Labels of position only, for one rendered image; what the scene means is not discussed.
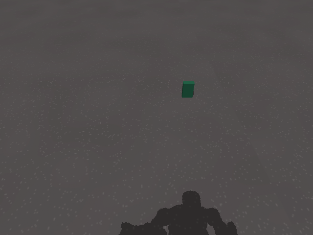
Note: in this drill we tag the carton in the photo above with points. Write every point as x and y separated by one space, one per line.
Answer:
188 88

